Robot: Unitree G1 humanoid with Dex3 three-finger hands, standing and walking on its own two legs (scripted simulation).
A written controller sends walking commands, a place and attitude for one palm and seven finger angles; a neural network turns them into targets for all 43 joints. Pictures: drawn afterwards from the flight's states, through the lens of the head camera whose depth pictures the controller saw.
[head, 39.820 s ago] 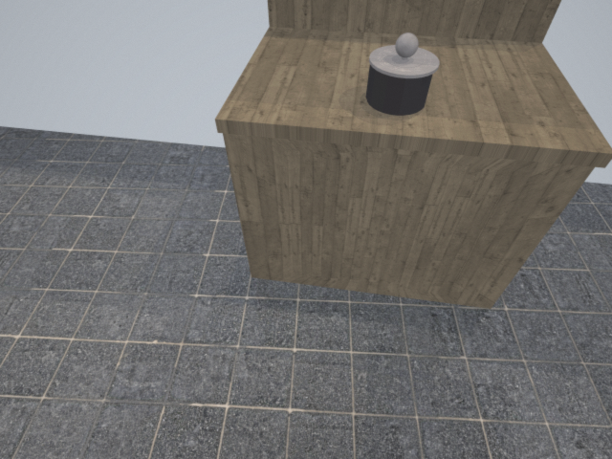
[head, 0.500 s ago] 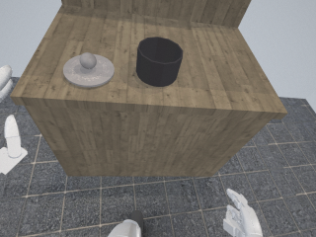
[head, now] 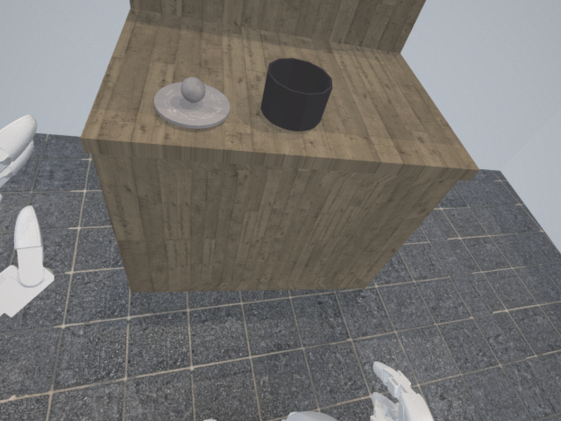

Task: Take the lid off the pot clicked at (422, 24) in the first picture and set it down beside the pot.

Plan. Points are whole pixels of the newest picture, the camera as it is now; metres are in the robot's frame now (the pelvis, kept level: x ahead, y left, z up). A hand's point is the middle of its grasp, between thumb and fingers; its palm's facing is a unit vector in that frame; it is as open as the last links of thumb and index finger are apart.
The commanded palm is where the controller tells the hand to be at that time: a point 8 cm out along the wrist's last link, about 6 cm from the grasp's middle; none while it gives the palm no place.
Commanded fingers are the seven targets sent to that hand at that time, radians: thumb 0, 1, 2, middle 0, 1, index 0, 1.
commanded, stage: stop stepping back and stand still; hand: left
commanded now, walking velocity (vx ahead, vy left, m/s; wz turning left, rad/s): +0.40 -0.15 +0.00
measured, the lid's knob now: (193, 89) +0.76 +0.21 +0.02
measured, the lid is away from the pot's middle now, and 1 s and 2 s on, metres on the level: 0.24 0.24 0.24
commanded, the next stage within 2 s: let the arm hang, fingers relaxed in 1.48 s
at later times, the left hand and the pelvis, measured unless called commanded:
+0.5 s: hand (34, 346) +0.21 +0.30 -0.01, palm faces +0.11 -0.96 -0.24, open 7.4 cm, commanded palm none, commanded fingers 0.00 0.90 0.90 -0.20 -0.30 -0.20 -0.30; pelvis -0.05 +0.09 +0.00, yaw +4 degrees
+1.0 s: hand out of the picture +0.05 +0.25 -0.20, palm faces +0.09 -0.98 -0.20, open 7.3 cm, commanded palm none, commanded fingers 0.00 0.90 0.90 -0.20 -0.30 -0.20 -0.30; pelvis +0.06 +0.06 -0.02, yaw +6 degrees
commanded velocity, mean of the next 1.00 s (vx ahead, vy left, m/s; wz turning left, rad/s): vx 0.05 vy -0.10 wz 0.00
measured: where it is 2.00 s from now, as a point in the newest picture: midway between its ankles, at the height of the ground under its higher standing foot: outside the picture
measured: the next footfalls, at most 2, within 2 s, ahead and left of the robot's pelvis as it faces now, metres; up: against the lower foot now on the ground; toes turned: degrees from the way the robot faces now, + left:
right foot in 0.12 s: -0.05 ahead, -0.09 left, +0.00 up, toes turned -5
left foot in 0.26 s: +0.02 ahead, +0.18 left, +0.00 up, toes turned +2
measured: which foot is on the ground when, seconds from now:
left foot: down 0.00-0.06, up 0.08-0.24, down 0.26-1.00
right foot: up 0.00-0.10, down 0.12-0.24, up 0.26-0.74, down 0.76-0.96, up 0.98-1.00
